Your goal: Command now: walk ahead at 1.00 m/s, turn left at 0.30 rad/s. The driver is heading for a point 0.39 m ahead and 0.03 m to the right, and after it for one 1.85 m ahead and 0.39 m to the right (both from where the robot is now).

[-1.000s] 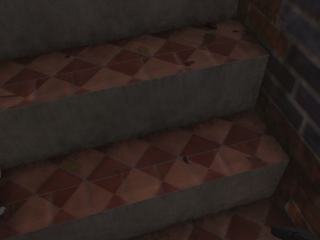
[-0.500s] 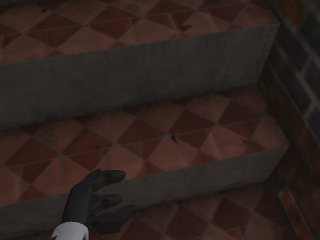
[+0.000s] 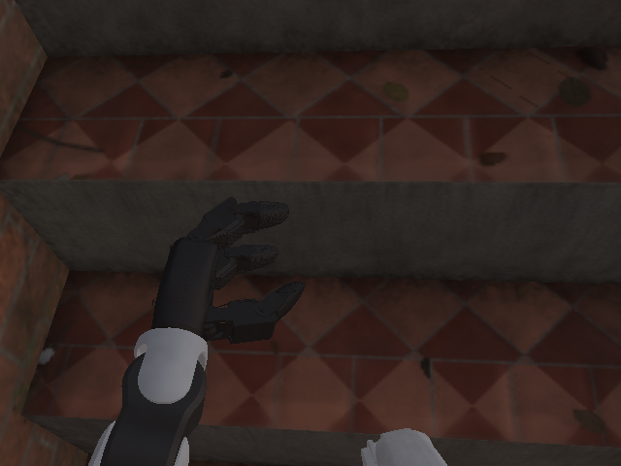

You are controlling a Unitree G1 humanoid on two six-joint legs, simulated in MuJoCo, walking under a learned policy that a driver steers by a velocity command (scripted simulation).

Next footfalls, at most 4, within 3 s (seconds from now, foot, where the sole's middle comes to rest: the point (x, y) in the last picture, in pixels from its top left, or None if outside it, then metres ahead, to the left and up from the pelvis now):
0.12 right None -0.08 -0.11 -0.76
0.34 left None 0.03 0.06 -0.55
0.82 right None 0.02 -0.21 -0.53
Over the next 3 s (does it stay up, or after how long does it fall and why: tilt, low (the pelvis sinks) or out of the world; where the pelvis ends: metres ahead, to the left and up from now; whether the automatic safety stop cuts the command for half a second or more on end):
falls after 0.94 s (tilt)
